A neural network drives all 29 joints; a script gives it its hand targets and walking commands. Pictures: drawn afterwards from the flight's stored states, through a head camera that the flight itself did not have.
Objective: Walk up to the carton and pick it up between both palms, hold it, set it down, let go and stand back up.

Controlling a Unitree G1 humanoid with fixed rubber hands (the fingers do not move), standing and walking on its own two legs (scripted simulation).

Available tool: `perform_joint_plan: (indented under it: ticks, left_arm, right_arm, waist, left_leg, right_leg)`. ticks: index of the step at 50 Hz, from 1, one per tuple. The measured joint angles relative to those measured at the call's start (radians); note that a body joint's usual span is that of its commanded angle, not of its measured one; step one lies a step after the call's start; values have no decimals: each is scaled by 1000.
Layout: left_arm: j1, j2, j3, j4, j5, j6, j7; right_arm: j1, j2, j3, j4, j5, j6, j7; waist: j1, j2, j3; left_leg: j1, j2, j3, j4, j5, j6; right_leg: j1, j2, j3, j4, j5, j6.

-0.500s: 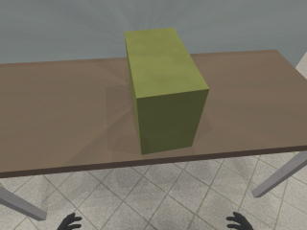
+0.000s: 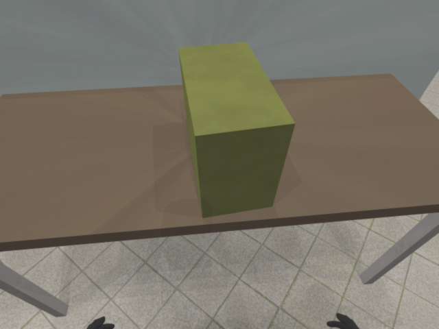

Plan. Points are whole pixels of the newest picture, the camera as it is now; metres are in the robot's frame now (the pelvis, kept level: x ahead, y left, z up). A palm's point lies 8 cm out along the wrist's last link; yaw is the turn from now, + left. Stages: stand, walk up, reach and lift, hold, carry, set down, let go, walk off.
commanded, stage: stand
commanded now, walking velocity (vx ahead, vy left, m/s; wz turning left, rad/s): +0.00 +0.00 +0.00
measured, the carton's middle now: (225, 127) +0.52 -0.01 +0.08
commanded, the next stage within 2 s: none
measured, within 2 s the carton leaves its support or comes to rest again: neither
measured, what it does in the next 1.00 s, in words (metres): stands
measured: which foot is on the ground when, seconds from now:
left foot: down 0.00-1.00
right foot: down 0.00-1.00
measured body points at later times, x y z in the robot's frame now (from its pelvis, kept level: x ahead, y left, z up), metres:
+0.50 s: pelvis -0.01 -0.01 +0.00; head +0.00 -0.02 +0.45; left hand +0.09 +0.26 -0.11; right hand +0.08 -0.26 -0.13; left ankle +0.02 +0.12 -0.72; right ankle +0.01 -0.12 -0.72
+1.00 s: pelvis -0.02 -0.01 +0.01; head -0.01 -0.02 +0.46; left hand +0.08 +0.26 -0.11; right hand +0.08 -0.26 -0.13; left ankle +0.02 +0.12 -0.72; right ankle +0.01 -0.12 -0.72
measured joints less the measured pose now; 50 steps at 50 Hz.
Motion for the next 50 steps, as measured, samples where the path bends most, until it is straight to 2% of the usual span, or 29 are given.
perform_joint_plan:
  ticks: [50]
  left_arm:
    - [-14,1,0,117,0,-8,-3]
  right_arm:
    - [-15,-4,0,110,0,0,2]
  waist:
    - [0,2,-26]
  left_leg:
    - [17,0,0,-128,95,-14]
  right_leg:
    - [-3,-1,0,-86,73,-5]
